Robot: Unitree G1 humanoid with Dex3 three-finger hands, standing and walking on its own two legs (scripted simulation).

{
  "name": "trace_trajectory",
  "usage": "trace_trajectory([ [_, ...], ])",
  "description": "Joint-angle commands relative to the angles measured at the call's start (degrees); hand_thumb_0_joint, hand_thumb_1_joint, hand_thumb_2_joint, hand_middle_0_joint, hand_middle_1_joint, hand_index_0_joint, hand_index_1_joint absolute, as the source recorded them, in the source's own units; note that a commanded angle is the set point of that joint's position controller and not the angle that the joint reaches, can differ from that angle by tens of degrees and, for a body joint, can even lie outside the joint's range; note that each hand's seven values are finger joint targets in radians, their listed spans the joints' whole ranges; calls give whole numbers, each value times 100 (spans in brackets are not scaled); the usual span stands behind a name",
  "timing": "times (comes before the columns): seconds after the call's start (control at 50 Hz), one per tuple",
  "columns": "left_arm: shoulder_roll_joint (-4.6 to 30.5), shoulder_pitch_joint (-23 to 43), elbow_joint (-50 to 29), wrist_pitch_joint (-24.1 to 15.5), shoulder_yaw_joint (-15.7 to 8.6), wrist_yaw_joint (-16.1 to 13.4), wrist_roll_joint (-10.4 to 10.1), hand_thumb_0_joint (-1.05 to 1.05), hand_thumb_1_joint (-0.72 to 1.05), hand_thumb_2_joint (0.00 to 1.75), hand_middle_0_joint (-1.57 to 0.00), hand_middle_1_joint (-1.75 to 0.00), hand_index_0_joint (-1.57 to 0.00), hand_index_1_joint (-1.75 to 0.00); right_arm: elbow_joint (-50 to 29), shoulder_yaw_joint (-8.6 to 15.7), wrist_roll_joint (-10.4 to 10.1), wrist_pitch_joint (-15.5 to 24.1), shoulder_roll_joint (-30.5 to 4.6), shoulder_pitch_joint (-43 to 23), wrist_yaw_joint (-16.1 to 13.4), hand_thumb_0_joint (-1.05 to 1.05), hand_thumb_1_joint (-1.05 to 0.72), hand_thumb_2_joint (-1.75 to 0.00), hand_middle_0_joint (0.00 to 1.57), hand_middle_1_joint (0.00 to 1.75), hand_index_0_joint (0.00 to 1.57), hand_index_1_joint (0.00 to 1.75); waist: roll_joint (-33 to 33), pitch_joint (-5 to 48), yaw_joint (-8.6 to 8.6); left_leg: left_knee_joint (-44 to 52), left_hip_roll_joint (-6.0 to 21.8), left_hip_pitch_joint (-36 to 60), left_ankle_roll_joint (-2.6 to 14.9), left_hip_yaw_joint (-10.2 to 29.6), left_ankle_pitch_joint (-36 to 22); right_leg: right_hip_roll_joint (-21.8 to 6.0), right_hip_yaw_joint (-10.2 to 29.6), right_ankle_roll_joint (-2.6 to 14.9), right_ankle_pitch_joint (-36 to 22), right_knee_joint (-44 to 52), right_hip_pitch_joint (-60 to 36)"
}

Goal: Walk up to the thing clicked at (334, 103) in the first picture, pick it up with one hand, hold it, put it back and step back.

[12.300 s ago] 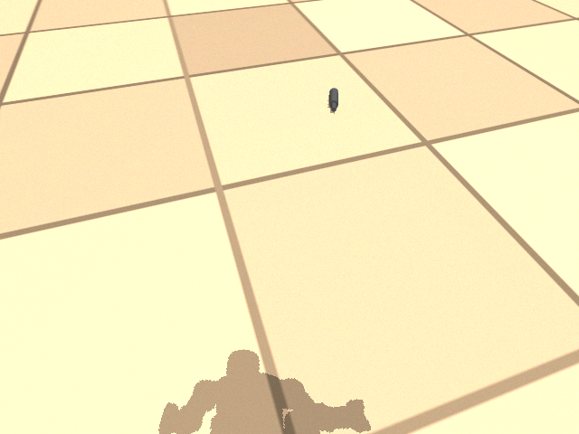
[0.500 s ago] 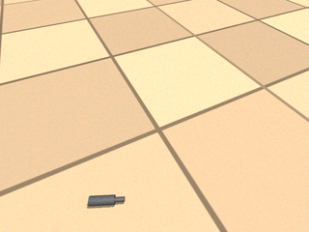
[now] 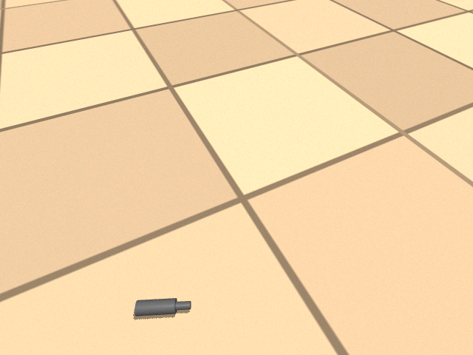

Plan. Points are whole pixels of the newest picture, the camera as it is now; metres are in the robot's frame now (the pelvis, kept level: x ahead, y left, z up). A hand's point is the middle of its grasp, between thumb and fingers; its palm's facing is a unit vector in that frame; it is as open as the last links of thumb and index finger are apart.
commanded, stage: stand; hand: left
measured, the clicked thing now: (163, 306) +0.42 +0.29 -0.75
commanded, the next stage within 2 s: walk up in 0.02 s
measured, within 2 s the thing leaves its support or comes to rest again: neither
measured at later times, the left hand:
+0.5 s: hand out of the picture +0.03 +0.38 -0.17, palm faces +0.05 -0.91 -0.41, open 7.4 cm
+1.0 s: hand out of the picture +0.09 +0.33 -0.16, palm faces +0.02 -0.95 -0.31, open 7.4 cm
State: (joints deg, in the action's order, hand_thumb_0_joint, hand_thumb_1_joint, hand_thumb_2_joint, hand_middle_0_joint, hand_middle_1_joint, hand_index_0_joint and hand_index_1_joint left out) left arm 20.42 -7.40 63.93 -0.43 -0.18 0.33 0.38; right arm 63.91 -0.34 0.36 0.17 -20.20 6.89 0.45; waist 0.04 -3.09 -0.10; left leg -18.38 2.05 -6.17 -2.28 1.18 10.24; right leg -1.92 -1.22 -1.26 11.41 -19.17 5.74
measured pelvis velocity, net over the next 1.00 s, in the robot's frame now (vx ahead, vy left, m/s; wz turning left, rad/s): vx -0.01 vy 0.08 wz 0.01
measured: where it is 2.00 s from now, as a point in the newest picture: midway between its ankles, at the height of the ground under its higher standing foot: outside the picture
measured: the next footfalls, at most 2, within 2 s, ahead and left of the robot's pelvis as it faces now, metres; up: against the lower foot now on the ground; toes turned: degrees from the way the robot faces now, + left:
right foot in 0.62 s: +0.02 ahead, -0.02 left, +0.00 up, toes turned +3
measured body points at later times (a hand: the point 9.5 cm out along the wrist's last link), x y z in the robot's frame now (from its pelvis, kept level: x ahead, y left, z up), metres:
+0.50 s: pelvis -0.02 +0.09 -0.02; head +0.03 +0.11 +0.43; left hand +0.03 +0.43 -0.15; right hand +0.07 -0.21 -0.14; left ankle -0.01 +0.21 -0.75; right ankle -0.02 -0.06 -0.71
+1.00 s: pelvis -0.01 +0.08 -0.01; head +0.00 +0.09 +0.44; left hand +0.08 +0.38 -0.13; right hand +0.09 -0.23 -0.12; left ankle -0.01 +0.21 -0.75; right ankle -0.02 -0.02 -0.75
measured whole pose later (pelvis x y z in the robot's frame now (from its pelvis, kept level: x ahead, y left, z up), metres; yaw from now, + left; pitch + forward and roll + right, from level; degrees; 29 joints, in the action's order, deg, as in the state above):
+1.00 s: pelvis -0.01 +0.08 -0.01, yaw +1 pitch -3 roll +0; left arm 20.3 -6.0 57.6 1.1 -1.9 1.5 0.2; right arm 57.8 0.4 0.4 1.6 -20.8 7.4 -0.5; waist 1.4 -4.3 0.3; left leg -24.3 0.7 -8.5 -0.5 -0.5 13.0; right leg 1.6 1.1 1.4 14.1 -24.7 7.7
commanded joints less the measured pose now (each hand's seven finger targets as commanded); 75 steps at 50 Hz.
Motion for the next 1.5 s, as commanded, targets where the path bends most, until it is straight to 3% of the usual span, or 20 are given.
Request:
trace_trajectory([
  [0.0, 1802, -96, -363, -169, -521, -204, -11, 0, 90, 90, -20, -30, -20, -30, -550, 555, 155, -84, -1652, -247, 15, 0, -90, -90, 20, 30, 20, 30, -515, 212, 170, -426, 209, -395, 393, 168, -1218, -757, 538, 364, -1342, 54, -190],
  [0.02, 1960, -417, -338, -170, -596, -275, 1, 0, 90, 90, -20, -30, -20, -30, -709, 549, 160, -166, -1465, -316, 41, 0, -90, -90, 20, 30, 20, 30, -139, 325, 242, -954, 90, -758, 344, 4, -1006, -1094, 855, 591, -1684, 58, -511],
  [0.06, 2102, -340, -579, -191, -719, -373, 85, 0, 90, 90, -20, -30, -20, -30, -1034, 591, 191, -297, -1251, -327, 114, 0, -90, -90, 20, 30, 20, 30, 686, 284, 324, -2712, -165, -1449, 285, 147, 1750, -2200, 1699, 1511, -2406, 191, -370],
  [0.1, 1992, -109, -898, -191, -754, -429, 128, 0, 90, 90, -20, -30, -20, -30, -1268, 681, 212, -425, -1283, -41, 189, 0, -90, -90, 20, 30, 20, 30, 780, 129, 146, -3928, 78, -1757, 348, 843, 2056, -2400, 1588, 1863, -2169, 129, 115],
  [0.16, 1912, 158, -1142, -185, -718, -435, 215, 0, 90, 90, -20, -30, -20, -30, -1417, 782, 210, -458, -1268, 244, 275, 0, -90, -90, 20, 30, 20, 30, 930, 118, -95, -3403, 217, -1687, 309, 665, 1839, -1818, 796, 1476, -1892, -200, 322],
  [0.22, 1809, 139, -1348, -148, -695, -342, 229, 0, 90, 90, -20, -30, -20, -30, -1420, 814, 227, -396, -1192, 406, 286, 0, -90, -90, 20, 30, 20, 30, 1042, 335, -18, -2112, 63, -1181, 266, 139, 1613, -1514, 512, 1279, -1575, -814, 395],
  [0.26, 1683, 313, -1512, -37, -646, -278, 161, 0, 90, 90, -20, -30, -20, -30, -1189, 906, 220, -289, -1244, 1034, 218, 0, -90, -90, 20, 30, 20, 30, 643, 574, -335, -570, -187, -118, 320, -150, 426, -1147, 160, 926, -869, -2010, 898],
  [0.28, 1154, -93, -1502, 43, -504, -244, 79, 0, 90, 90, -20, -30, -20, -30, -1234, 984, 294, -205, -1631, 935, 159, 0, -90, -90, 20, 30, 20, 30, -781, 459, -204, 178, 455, 110, 568, 1013, 227, -456, -252, 529, 588, -3212, 1603],
  [0.3, 876, -169, -1586, 81, -433, -278, 27, 0, 90, 90, -20, -30, -20, -30, -1490, 1025, 333, -116, -2144, 625, 121, 0, -90, -90, 20, 30, 20, 30, -1706, 433, -99, 487, 1473, -117, 985, 2734, 130, 371, 155, 307, 2471, -3642, 2355],
  [0.32, 1369, -10, -1379, 120, -550, -332, 13, 0, 90, 90, -20, -30, -20, -30, -1526, 1030, 198, -82, -2360, 482, 106, 0, -90, -90, 20, 30, 20, 30, -1347, 400, -249, 530, 1765, -1134, 1562, 3174, 1058, 171, 938, 370, 2653, -4057, 1646],
  [0.38, 1354, -577, -1050, 103, -518, -262, -78, 0, 90, 90, -20, -30, -20, -30, -1663, 775, 168, 18, -1590, -38, -27, 0, -90, -90, 20, 30, 20, 30, -819, 236, 198, -186, 1071, -461, 1219, 1573, 109, 133, 1093, 343, 1762, -4071, 2008],
  [0.46, 1292, -251, -1055, 58, -490, -171, 4, 0, 90, 90, -20, -30, -20, -30, -1521, 757, 127, 140, -1599, 432, -99, 0, -90, -90, 20, 30, 20, 30, -801, 385, -51, -576, 1413, 81, 1380, 1454, -2001, 110, 677, 141, 1824, -2714, 1499],
  [0.54, 1281, -301, -1099, 113, -521, -104, 82, 0, 90, 90, -20, -30, -20, -30, -1603, 727, 52, 156, -1647, 331, -172, 0, -90, -90, 20, 30, 20, 30, -807, 303, -21, -702, 1455, -238, 1340, 1369, -2289, 148, 299, 275, 1461, -1977, 930],
  [0.58, 1150, -635, -999, 99, -541, -84, 94, 0, 90, 90, -20, -30, -20, -30, -1650, 668, 14, 129, -1587, 117, -191, 0, -90, -90, 20, 30, 20, 30, -708, 403, 207, -1007, 1321, -463, 1175, 1176, -1929, 134, 255, 385, 748, -902, 323],
  [0.62, 1602, -642, -1048, -26, -626, -93, 186, 0, 90, 90, -20, -30, -20, -30, -1680, 548, -113, 111, -1205, 220, -202, 0, -90, -90, 20, 30, 20, 30, 452, 617, 132, -1888, 454, -861, 535, 466, -1158, -714, 1569, 779, -1263, -160, -265],
  [0.64, 1635, -158, -1195, -28, -578, -53, 88, 0, 90, 90, -20, -30, -20, -30, -1621, 511, -134, 81, -1059, 86, -212, 0, -90, -90, 20, 30, 20, 30, 601, 441, 15, -1878, -154, -670, 303, -28, 744, -1192, 1873, 1283, -1365, -162, 380],
  [0.66, 1588, 39, -1316, -38, -537, -10, 90, 0, 90, 90, -20, -30, -20, -30, -1498, 513, -108, 68, -1035, 212, -227, 0, -90, -90, 20, 30, 20, 30, 662, 359, -67, -1730, -177, -290, 268, 1, 1475, -1357, 1957, 1443, -1411, -233, 805],
  [0.76, 1277, 19, -1223, 13, -463, 11, 41, 0, 90, 90, -20, -30, -20, -30, -1222, 498, 2, 242, -1320, 176, -176, 0, -90, -90, 20, 30, 20, 30, 523, 505, 9, -710, 544, 199, 631, 612, -774, -421, 962, 508, -742, -388, 701],
  [0.9, 1170, 97, -1003, 31, -455, 36, 3, 0, 90, 90, -20, -30, -20, -30, -996, 389, 14, 299, -1292, -121, -190, 0, -90, -90, 20, 30, 20, 30, -206, 450, 112, -240, 566, -110, 507, 490, -892, -363, 876, 523, -910, -233, 87],
  [1.48, 1168, 303, -561, 34, -428, 37, 12, 0, 90, 90, -20, -30, -20, -30, -574, 365, 35, 283, -1277, -94, -201, 0, -90, -90, 20, 30, 20, 30, 37, 435, -12, 121, 563, 130, 444, 319, -646, -351, 942, 411, -869, 264, 129],
])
